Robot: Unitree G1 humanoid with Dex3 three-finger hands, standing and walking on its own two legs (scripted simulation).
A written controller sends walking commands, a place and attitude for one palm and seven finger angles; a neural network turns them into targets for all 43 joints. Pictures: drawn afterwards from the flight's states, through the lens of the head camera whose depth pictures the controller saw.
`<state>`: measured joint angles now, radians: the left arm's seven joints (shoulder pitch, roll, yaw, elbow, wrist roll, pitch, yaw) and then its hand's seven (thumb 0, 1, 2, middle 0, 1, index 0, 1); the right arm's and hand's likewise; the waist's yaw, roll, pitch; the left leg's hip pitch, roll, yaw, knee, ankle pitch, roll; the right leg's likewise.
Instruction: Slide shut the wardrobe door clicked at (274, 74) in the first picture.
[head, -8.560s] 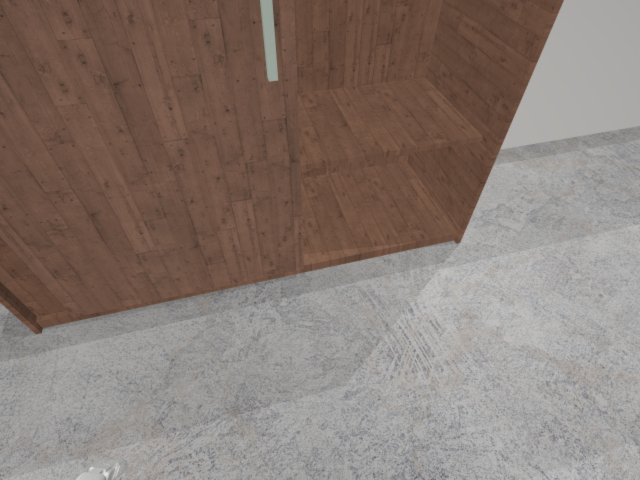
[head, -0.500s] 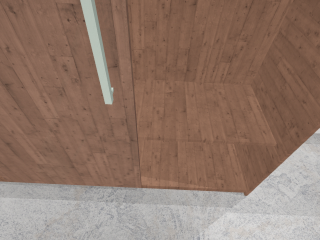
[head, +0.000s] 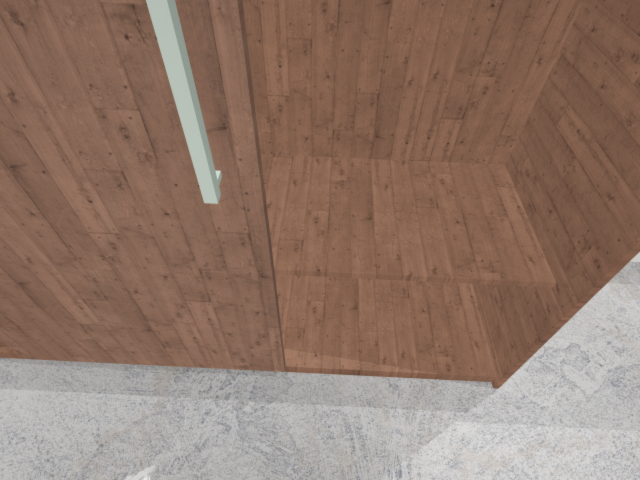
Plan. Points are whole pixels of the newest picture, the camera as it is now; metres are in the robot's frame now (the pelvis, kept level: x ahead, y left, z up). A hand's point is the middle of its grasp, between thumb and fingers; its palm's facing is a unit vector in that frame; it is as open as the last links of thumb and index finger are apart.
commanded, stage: raise the hand with hooked fingers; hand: left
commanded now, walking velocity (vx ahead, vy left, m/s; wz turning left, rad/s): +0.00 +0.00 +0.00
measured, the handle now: (193, 102) +0.50 +0.20 +0.21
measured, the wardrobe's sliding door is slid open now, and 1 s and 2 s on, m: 0.67 0.67 0.67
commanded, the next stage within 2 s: move the hooked fingers beside the handle in 2.00 s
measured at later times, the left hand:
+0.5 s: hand (144, 449) +0.14 +0.19 +0.03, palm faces +0.10 -0.99 -0.08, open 9.6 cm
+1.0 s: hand (85, 355) +0.21 +0.25 +0.12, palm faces +0.07 -0.99 -0.09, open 12.6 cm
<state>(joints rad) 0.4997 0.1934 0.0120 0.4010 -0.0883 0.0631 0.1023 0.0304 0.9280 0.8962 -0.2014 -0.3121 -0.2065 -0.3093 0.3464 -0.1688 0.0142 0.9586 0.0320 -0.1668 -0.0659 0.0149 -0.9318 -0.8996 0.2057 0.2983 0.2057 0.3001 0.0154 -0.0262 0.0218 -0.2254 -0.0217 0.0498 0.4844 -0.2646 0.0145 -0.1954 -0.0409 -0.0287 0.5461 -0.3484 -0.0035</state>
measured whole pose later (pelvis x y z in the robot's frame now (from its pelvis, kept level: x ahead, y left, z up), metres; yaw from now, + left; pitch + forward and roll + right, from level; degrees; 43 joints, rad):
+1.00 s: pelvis -0.03 +0.00 -0.01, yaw +2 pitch +1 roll -1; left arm 0.17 0.36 0.35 -0.01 -0.34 -0.11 -0.36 0.00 -0.18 0.44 -0.28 -1.00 -0.28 -1.00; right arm 0.26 -0.28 0.03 0.66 0.06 -0.37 -0.10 0.01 -0.91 -0.90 0.20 0.30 0.20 0.30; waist 0.03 0.03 -0.04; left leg -0.37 0.01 0.00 0.65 -0.30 0.01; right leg -0.27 -0.01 -0.07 0.61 -0.34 0.00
